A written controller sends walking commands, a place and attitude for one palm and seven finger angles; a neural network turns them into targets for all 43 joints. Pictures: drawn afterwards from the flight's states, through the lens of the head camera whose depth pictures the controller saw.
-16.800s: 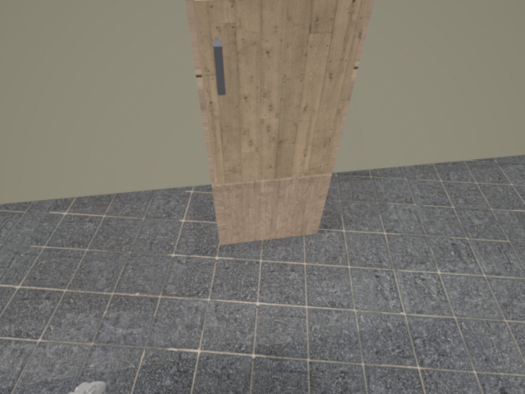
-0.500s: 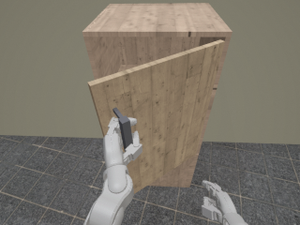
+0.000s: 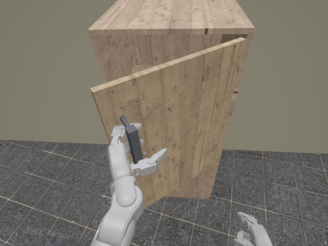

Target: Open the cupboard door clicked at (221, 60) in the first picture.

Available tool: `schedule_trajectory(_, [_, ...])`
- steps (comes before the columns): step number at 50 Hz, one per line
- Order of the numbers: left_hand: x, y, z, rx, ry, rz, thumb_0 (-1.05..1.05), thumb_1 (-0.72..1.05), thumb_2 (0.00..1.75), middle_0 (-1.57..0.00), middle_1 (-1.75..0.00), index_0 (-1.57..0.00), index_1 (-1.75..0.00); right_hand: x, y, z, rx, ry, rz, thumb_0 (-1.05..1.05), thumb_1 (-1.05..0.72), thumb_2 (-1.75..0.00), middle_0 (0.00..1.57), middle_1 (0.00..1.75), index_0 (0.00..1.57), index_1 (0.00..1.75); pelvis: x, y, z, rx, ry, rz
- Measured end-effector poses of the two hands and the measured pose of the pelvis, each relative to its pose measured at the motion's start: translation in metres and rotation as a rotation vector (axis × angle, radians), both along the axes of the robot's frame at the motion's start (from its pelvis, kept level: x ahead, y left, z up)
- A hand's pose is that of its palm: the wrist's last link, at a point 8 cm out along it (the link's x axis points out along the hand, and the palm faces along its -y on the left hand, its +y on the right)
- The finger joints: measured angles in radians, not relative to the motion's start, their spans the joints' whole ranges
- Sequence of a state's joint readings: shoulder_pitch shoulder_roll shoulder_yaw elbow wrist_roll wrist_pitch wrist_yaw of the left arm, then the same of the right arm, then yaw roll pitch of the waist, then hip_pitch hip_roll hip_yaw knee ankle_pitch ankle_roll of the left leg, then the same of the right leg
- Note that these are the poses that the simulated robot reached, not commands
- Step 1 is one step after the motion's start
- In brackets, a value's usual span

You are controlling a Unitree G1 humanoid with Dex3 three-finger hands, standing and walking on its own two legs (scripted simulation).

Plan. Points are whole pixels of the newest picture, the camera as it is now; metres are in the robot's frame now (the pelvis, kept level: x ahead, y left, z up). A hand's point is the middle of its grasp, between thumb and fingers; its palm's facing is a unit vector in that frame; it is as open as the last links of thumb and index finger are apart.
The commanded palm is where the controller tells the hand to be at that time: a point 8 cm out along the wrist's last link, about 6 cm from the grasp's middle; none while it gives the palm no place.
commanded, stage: open thumb and fingers to let go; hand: left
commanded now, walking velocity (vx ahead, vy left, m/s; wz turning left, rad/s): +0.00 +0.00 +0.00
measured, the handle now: (131, 141) +0.33 +0.10 +0.12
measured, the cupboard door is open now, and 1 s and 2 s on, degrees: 37 39 39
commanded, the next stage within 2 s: slide the hand sideways off the handle in 0.42 s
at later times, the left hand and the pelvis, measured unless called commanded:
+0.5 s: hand (144, 155) +0.29 +0.06 +0.12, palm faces +0.23 -0.97 +0.00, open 14.9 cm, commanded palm +0.24 +0.10 +0.12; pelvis -0.01 +0.03 +0.00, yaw -1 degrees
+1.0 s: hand (141, 171) +0.25 +0.07 +0.11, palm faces -0.14 -0.99 +0.01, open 16.2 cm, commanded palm +0.22 +0.13 +0.12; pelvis -0.02 +0.04 +0.00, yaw -3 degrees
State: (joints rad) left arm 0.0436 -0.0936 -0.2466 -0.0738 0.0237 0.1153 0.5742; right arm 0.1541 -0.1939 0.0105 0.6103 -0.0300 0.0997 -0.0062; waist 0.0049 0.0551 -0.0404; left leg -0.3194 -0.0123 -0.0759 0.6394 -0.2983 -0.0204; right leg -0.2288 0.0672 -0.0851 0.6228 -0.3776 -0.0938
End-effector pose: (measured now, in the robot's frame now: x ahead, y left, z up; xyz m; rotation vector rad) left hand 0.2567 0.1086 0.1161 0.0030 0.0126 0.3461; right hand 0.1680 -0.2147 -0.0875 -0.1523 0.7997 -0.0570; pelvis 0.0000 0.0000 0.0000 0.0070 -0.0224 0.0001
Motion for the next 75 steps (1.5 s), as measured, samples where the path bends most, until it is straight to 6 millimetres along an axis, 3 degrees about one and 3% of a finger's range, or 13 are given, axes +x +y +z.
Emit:
schedule_trajectory(6, [0.000,0.002,0.000,-0.002,-0.003,-0.029,0.00,-0.27,0.40,-0.32,-1.21,-0.33,-1.21,0.010,0.009,0.006,0.005,-0.027,0.004,0.02,-0.91,-0.90,0.20,0.30,0.20,0.29,0.003,0.006,0.001,-0.002,-0.004,-0.004])
schedule_trajectory(12, [-0.001,0.004,0.000,-0.003,-0.003,-0.062,-0.01,-0.43,0.33,-0.30,-1.05,-0.31,-1.05,0.019,0.023,0.012,0.019,-0.057,0.018,0.02,-0.91,-0.90,0.20,0.30,0.20,0.30,0.004,0.013,0.000,-0.006,-0.007,-0.009])
schedule_trajectory(21, [-0.001,0.002,0.000,-0.002,-0.002,-0.112,-0.01,-0.49,0.31,-0.27,-0.70,-0.28,-0.69,0.020,0.038,0.014,0.032,-0.063,0.036,0.01,-0.91,-0.90,0.20,0.30,0.20,0.30,-0.001,0.023,-0.003,-0.015,-0.009,-0.017])
schedule_trajectory(28, [-0.002,0.004,0.000,0.012,-0.001,-0.119,-0.01,-0.50,0.30,-0.36,-0.57,-0.35,-0.58,0.010,0.045,0.008,0.033,-0.035,0.051,0.01,-0.91,-0.90,0.20,0.30,0.20,0.30,-0.010,0.029,-0.005,-0.020,-0.012,-0.013])
schedule_trajectory(34, [-0.013,0.012,-0.003,0.079,-0.056,-0.446,-0.01,-0.50,0.30,-0.27,-0.44,-0.20,-0.44,-0.012,0.043,0.007,0.031,-0.034,0.017,0.01,-0.91,-0.90,0.20,0.30,0.20,0.30,-0.016,0.032,-0.004,-0.011,-0.016,-0.015])
schedule_trajectory(38, [-0.017,0.011,-0.003,0.019,-0.053,-0.526,-0.02,-0.50,0.30,-0.22,-0.37,-0.15,-0.37,-0.025,0.040,0.007,0.027,-0.049,-0.016,0.02,-0.91,-0.90,0.20,0.30,0.20,0.30,-0.020,0.036,-0.003,-0.017,-0.031,-0.021])
schedule_trajectory(49, [-0.020,0.012,-0.003,-0.007,-0.052,-0.484,-0.02,-0.50,0.30,-0.18,-0.33,-0.17,-0.32,-0.032,0.039,0.019,0.014,-0.079,-0.032,0.02,-0.91,-0.90,0.20,0.30,0.20,0.30,-0.021,0.037,0.000,-0.014,-0.035,-0.051])
schedule_trajectory(66, [-0.050,0.054,-0.004,0.002,-0.029,-0.432,-0.02,-0.50,0.30,-0.23,-0.34,-0.22,-0.33,0.010,0.034,0.035,0.007,-0.162,0.002,0.02,-0.91,-0.90,0.20,0.30,0.20,0.30,0.000,0.031,0.001,-0.013,-0.012,-0.055])
schedule_trajectory(75, [-0.060,0.072,-0.005,0.016,-0.019,-0.429,-0.02,-0.50,0.30,-0.24,-0.34,-0.23,-0.33,0.016,0.029,0.031,0.006,-0.183,0.003,0.02,-0.91,-0.90,0.21,0.30,0.20,0.30,0.007,0.025,-0.002,-0.010,0.013,-0.049])
